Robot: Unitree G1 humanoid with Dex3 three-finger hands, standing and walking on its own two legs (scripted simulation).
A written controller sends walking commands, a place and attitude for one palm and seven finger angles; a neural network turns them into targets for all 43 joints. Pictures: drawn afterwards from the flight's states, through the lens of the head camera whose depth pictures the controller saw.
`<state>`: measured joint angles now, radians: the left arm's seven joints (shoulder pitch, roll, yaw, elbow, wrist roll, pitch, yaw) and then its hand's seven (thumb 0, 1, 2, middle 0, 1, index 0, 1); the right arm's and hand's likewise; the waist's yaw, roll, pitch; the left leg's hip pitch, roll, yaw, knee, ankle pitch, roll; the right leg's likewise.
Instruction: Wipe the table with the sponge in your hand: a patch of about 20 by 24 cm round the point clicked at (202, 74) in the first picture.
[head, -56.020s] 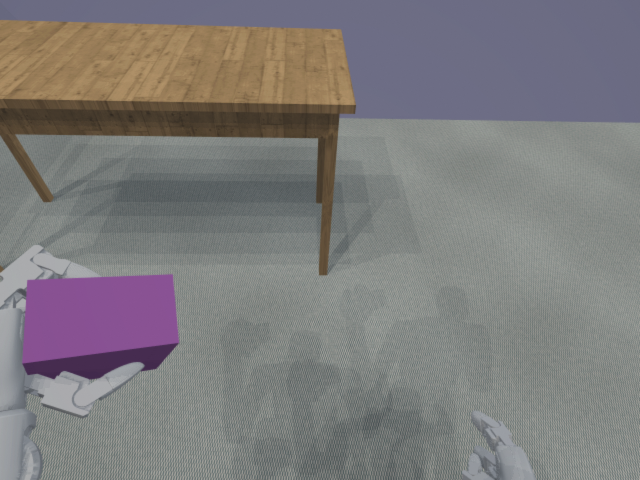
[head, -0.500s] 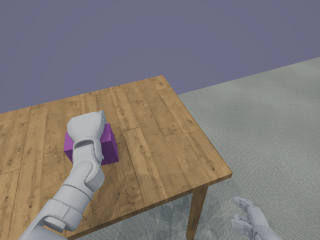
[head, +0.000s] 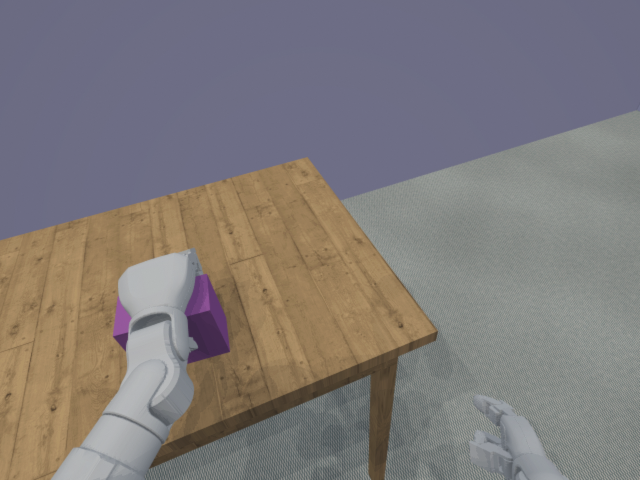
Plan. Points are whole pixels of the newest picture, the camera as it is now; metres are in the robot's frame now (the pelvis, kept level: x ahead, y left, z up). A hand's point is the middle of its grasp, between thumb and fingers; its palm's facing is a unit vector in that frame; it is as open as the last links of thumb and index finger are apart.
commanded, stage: wipe back along the third lane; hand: left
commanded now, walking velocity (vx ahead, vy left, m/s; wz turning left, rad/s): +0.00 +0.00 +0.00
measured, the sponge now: (180, 332) +0.30 +0.24 +0.03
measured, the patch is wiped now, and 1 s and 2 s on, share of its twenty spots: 1.00 1.00 1.00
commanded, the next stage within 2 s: slide back across to the middle lane in 0.36 s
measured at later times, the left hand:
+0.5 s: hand (184, 326) +0.28 +0.21 +0.08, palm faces +0.06 -0.07 -1.00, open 10.3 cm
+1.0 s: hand (148, 346) +0.25 +0.24 +0.08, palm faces +0.06 -0.11 -0.99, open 10.3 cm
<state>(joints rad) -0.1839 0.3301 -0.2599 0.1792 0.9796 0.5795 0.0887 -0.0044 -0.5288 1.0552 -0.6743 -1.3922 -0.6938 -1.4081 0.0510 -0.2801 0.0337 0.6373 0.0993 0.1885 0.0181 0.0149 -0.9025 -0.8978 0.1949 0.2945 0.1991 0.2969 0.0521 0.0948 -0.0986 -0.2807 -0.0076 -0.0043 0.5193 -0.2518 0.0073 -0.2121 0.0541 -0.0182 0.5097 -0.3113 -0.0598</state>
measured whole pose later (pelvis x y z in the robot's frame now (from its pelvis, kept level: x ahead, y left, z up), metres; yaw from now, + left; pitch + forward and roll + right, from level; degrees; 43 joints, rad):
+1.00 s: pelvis +0.00 -0.01 +0.00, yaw -2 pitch -2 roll +1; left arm 0.11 0.40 -0.17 -0.13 0.94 0.54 0.05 0.00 -0.54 1.05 -0.70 -1.37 -0.72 -1.38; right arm -0.01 -0.27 0.04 0.64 0.08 0.15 0.00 0.02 -0.90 -0.90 0.19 0.29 0.20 0.30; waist 0.09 0.10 -0.06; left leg -0.22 0.01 0.02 0.51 -0.26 -0.01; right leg -0.17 0.07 0.01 0.52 -0.32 -0.07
